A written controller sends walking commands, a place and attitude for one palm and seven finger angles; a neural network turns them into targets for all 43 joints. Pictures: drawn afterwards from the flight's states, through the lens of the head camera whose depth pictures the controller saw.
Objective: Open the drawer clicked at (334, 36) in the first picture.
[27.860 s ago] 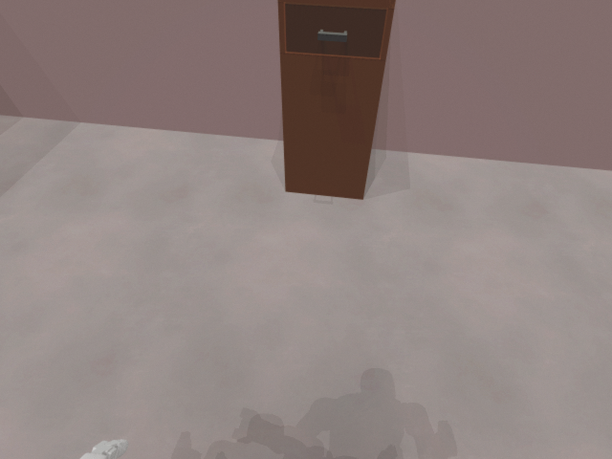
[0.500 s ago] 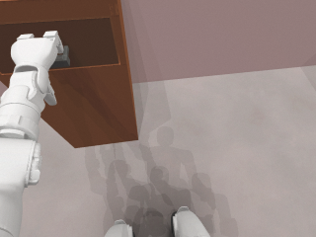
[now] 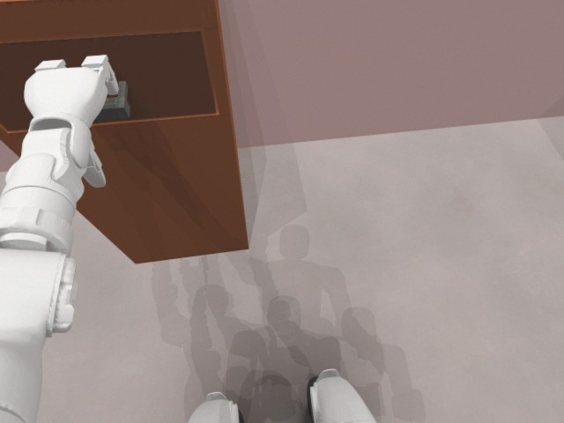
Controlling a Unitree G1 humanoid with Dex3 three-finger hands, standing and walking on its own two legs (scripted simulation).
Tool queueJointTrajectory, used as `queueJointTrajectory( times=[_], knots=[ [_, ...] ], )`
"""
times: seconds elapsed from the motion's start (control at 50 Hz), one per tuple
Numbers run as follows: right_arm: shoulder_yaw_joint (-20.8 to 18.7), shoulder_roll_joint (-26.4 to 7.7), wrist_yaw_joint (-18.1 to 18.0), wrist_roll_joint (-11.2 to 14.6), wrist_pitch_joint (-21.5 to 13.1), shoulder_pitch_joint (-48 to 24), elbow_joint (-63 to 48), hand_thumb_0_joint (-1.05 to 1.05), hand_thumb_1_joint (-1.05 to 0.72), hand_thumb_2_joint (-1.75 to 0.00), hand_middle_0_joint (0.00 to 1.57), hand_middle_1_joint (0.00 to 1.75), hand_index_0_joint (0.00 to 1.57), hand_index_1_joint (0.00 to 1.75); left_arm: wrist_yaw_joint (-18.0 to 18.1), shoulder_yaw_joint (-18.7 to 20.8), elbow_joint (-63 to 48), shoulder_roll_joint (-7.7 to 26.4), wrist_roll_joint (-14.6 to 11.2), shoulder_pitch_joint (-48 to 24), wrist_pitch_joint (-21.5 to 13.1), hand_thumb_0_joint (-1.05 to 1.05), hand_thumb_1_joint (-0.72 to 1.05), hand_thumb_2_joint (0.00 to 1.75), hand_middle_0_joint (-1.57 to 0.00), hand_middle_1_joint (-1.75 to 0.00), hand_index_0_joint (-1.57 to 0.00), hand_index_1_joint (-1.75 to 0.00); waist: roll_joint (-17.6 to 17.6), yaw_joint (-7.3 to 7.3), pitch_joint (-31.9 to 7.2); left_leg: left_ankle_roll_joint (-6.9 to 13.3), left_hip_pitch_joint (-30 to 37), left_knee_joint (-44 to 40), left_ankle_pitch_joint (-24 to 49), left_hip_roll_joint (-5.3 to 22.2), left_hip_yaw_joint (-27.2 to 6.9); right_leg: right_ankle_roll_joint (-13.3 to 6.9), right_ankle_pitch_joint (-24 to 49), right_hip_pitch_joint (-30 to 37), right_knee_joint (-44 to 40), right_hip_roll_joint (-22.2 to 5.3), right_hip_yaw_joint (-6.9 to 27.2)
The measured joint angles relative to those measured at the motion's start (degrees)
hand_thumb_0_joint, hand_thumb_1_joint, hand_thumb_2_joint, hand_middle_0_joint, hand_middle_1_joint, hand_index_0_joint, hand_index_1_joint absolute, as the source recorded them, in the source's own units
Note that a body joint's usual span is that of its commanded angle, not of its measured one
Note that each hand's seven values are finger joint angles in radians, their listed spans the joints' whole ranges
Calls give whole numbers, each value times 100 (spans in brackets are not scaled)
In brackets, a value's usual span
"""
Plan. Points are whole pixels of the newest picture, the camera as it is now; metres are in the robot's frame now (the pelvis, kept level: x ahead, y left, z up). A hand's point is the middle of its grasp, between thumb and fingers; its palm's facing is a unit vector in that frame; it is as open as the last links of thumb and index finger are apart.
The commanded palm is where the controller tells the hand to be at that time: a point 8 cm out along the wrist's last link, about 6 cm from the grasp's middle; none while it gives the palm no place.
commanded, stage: lift the fingers back up to retry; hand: left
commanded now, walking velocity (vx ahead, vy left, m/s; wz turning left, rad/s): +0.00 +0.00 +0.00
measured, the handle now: (92, 100) +0.59 +0.23 +0.06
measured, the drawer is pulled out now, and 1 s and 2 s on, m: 0.00 0.00 0.00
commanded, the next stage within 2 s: re-aim the fingers above the handle in 0.58 s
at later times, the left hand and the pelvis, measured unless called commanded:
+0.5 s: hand (66, 90) +0.54 +0.23 +0.12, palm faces +0.00 -0.01 -1.00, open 13.6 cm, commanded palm +0.52 +0.23 +0.17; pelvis +0.04 +0.00 +0.03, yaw +1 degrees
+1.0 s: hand (76, 94) +0.54 +0.22 +0.11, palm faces -0.01 +0.02 -1.00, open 13.7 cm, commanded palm +0.52 +0.23 +0.17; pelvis +0.04 -0.01 +0.03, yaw +0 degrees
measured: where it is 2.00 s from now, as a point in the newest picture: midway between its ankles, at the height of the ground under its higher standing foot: outside the picture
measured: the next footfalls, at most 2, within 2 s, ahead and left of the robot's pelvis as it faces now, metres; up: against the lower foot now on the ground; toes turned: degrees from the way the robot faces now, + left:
none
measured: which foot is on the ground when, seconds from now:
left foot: down 0.00-1.00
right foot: down 0.00-1.00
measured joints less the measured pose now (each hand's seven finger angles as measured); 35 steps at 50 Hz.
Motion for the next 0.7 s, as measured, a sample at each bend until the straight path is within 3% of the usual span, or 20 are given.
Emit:
queueJointTrajectory(
  times=[0.2,0.38,0.6,0.7],
  knots=[
    [-44,59,-4,-26,-15,75,87,0,-91,-90,21,30,21,30,-52,30,-287,-74,-22,216,-123,0,-49,30,-33,-122,-32,-121,20,64,21,9,503,-392,26,-9,-8,16,24,525,-411,-7,-25],
    [-135,77,69,-22,76,81,128,0,-91,-90,20,30,21,30,-184,47,-759,-312,-133,647,-50,0,-49,30,-35,-122,-36,-122,103,230,-30,3,1078,-781,24,-10,-9,24,0,1096,-775,-7,-44],
    [-125,82,111,65,166,-216,57,0,-91,-90,21,30,21,30,-362,-240,-620,-415,-174,529,292,0,-49,30,-33,-121,-34,-121,64,391,-18,-43,1573,-1184,132,-18,-42,-24,22,1552,-1053,-14,-90],
    [-176,50,56,35,158,-260,-43,0,-91,-90,21,30,21,30,-547,-254,-803,-469,-185,655,45,0,-49,30,-32,-120,-33,-121,42,425,29,-66,1626,-1241,156,-11,-49,-46,18,1586,-1063,-7,-99]
  ],
)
